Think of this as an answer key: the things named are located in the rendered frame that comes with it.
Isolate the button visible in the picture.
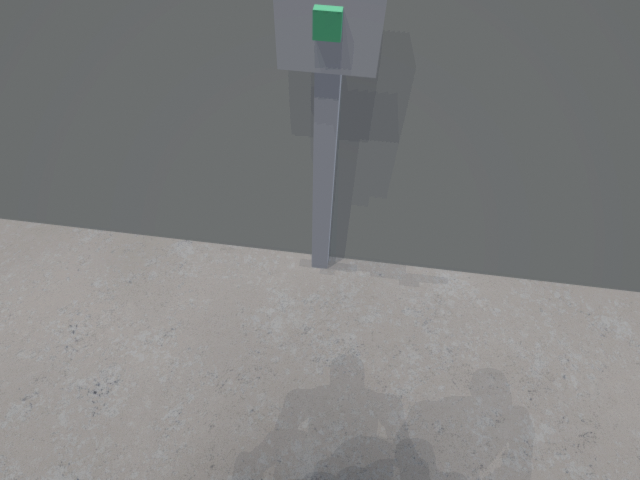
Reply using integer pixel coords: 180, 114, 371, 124
312, 4, 343, 43

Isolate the panel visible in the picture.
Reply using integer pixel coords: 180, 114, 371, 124
273, 0, 387, 269

